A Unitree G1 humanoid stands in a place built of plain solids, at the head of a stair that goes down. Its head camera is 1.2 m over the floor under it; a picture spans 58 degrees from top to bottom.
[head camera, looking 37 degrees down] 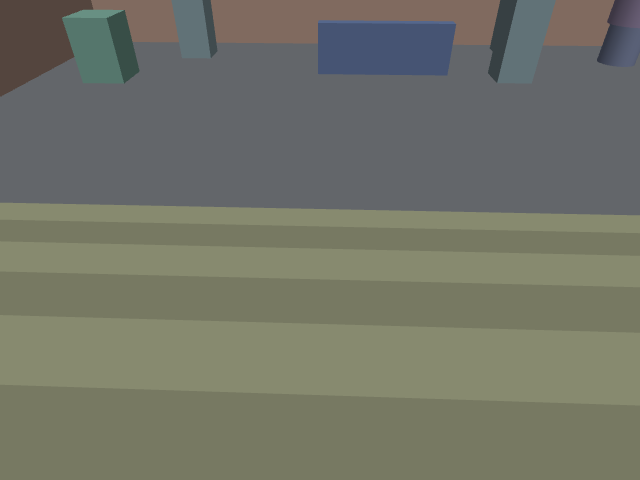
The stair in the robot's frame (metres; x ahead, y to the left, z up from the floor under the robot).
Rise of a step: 0.14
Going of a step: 0.45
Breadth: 7.23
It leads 2 degrees to the right of straight ahead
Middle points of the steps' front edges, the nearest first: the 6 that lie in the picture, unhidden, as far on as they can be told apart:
0.87 -0.30 -0.13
1.32 -0.31 -0.27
1.76 -0.33 -0.41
2.21 -0.35 -0.55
2.66 -0.36 -0.68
3.11 -0.38 -0.82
